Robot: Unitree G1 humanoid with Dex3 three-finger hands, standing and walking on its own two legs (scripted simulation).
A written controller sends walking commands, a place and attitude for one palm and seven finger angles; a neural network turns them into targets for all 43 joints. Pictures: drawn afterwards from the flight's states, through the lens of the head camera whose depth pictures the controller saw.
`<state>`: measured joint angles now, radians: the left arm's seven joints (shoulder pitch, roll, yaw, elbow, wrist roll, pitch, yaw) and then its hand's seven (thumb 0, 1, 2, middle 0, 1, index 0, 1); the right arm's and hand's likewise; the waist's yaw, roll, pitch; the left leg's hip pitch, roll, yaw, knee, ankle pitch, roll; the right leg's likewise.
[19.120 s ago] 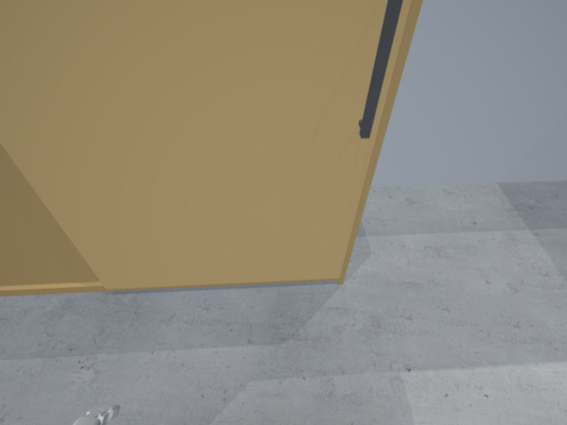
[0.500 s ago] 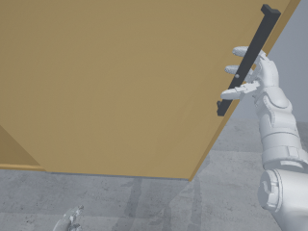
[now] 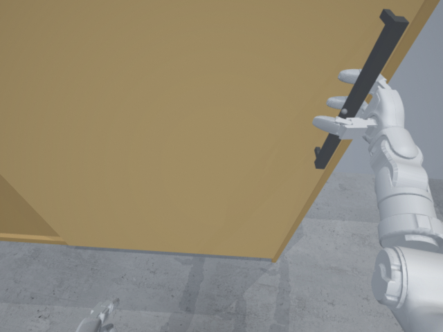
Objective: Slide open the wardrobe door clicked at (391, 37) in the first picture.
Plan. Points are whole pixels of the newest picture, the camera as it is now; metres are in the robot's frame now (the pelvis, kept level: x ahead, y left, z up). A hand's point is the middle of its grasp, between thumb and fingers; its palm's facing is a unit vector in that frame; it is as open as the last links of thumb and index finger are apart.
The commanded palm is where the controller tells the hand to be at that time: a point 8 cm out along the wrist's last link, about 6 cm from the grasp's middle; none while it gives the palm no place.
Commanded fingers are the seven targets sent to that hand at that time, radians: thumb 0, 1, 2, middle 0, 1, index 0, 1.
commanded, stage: grip the handle and tug to test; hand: right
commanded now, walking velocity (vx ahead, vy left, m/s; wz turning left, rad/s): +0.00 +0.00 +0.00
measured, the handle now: (346, 104) +0.51 -0.17 +0.17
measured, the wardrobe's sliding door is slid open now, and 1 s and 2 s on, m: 0.00 0.00 0.01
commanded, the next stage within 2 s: tug the door sideways, standing still in 1.10 s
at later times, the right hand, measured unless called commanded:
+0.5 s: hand (346, 111) +0.46 -0.15 +0.19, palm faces -0.03 +1.00 -0.02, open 5.6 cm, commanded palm +0.42 -0.19 +0.19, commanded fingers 0.00 -0.90 -0.90 0.45 1.40 0.45 1.40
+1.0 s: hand (345, 112) +0.46 -0.15 +0.19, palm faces -0.03 +1.00 -0.02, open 5.7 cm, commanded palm +0.40 -0.19 +0.19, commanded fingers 0.00 -0.90 -0.90 0.45 1.40 0.45 1.40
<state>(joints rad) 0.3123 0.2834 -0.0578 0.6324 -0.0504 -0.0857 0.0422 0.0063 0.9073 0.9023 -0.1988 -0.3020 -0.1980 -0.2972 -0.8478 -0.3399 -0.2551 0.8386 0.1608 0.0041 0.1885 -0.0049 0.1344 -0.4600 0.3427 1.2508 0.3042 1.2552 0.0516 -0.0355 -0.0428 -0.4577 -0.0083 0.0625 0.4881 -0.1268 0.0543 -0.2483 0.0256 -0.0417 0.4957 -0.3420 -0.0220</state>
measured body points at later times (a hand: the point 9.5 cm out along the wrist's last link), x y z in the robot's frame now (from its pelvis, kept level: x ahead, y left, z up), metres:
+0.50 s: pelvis +0.01 +0.00 +0.00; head +0.04 +0.02 +0.45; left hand +0.14 +0.24 -0.11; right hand +0.45 -0.20 +0.19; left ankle +0.07 +0.09 -0.73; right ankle -0.06 -0.10 -0.73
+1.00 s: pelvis +0.02 -0.01 +0.00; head +0.04 +0.02 +0.45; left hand +0.14 +0.24 -0.11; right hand +0.45 -0.20 +0.19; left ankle +0.07 +0.09 -0.73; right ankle -0.06 -0.10 -0.73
